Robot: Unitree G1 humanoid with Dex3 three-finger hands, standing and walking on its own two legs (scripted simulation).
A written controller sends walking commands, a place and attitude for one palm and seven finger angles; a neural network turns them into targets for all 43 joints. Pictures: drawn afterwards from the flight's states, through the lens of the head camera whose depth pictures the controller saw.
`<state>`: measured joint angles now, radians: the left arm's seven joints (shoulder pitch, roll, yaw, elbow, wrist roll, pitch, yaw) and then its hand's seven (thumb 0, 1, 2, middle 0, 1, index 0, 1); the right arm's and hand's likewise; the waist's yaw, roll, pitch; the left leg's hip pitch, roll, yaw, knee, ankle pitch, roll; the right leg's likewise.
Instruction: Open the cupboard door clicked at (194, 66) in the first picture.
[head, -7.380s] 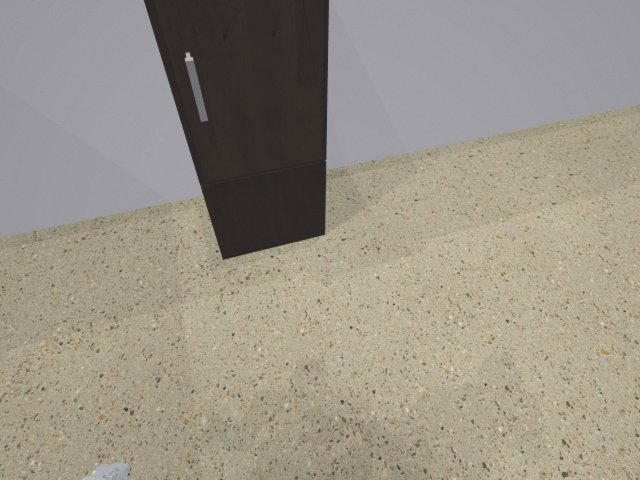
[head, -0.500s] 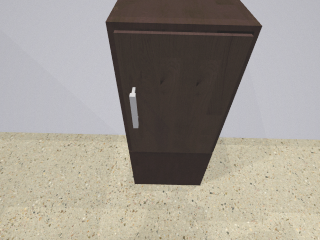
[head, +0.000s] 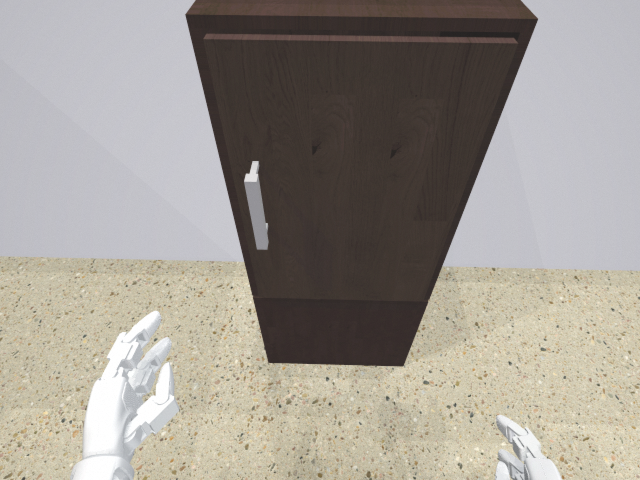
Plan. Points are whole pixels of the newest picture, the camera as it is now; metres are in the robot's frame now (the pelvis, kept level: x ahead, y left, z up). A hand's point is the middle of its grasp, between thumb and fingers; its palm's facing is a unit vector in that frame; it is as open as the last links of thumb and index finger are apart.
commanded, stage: raise the hand with hooked fingers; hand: left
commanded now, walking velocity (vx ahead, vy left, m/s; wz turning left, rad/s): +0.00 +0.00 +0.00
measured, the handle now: (259, 207) +0.55 +0.12 +0.01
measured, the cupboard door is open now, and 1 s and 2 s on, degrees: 0 0 0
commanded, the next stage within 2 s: move the hooked fingers beside the handle in 1.86 s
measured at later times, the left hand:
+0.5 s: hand (157, 412) +0.21 +0.21 -0.02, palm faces -0.03 -1.00 -0.04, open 10.5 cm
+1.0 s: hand (116, 384) +0.24 +0.26 +0.00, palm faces +0.01 -1.00 -0.06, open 13.4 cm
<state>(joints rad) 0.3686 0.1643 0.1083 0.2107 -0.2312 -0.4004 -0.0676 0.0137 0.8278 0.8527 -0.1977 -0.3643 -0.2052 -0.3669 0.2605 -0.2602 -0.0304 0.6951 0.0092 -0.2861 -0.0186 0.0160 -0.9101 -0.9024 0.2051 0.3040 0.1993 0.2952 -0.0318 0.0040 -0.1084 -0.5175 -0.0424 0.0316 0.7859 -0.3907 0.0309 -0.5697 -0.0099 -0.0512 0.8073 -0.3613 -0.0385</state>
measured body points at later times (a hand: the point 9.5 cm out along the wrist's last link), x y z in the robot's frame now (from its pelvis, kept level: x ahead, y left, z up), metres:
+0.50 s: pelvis +0.00 -0.01 -0.06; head +0.09 -0.01 +0.38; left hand +0.21 +0.26 -0.02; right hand +0.20 -0.22 -0.16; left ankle +0.00 +0.10 -0.71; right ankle +0.03 -0.09 -0.71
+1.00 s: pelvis +0.00 +0.02 -0.04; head +0.07 +0.04 +0.40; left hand +0.23 +0.32 +0.01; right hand +0.18 -0.23 -0.11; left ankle +0.00 +0.10 -0.71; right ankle +0.03 -0.09 -0.71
